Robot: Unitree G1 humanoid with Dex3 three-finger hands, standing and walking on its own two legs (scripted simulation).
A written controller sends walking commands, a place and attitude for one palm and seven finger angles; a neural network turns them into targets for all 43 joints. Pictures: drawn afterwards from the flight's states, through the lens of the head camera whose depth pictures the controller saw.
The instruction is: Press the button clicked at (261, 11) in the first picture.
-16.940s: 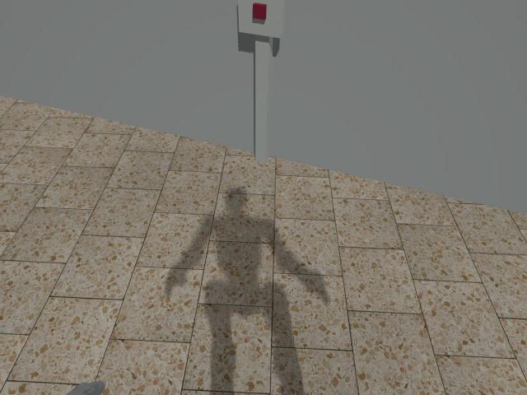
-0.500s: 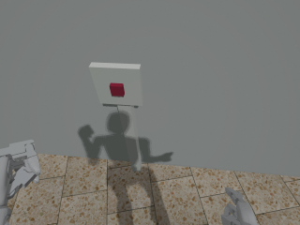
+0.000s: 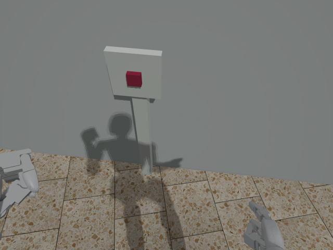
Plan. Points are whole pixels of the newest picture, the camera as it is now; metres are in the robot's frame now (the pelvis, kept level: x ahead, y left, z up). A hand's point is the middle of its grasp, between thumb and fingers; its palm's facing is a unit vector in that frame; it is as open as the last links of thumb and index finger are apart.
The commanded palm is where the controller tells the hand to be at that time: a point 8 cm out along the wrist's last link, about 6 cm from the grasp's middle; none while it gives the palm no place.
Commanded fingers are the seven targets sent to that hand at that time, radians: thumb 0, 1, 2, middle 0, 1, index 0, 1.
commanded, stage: step back with the hand held close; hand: left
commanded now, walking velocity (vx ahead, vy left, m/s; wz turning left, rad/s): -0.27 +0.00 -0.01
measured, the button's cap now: (134, 78) +0.62 +0.15 +0.04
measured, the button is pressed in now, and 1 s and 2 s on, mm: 0 0 0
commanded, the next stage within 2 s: stop stepping back and stand still in 0.76 s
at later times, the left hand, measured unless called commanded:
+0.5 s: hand (14, 211) +0.15 +0.24 +0.17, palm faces +0.34 -0.82 -0.47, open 3.1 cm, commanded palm +0.07 +0.28 +0.18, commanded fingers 0.00 0.90 0.90 -1.30 -1.50 -1.30 -1.50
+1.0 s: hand out of the picture +0.04 +0.20 +0.18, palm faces +0.24 -0.84 -0.48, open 3.1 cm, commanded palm -0.01 +0.25 +0.18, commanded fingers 0.00 0.90 0.90 -1.30 -1.50 -1.30 -1.50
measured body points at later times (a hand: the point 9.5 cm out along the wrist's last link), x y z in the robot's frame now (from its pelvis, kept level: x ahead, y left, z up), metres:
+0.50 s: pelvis -0.05 +0.00 -0.01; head -0.02 +0.03 +0.44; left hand +0.12 +0.28 +0.19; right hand +0.13 -0.25 -0.07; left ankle +0.00 +0.08 -0.73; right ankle +0.02 -0.14 -0.73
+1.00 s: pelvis -0.16 -0.02 +0.01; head -0.15 +0.00 +0.46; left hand +0.02 +0.24 +0.20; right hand -0.02 -0.27 -0.07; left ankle -0.11 +0.08 -0.71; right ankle -0.23 -0.13 -0.73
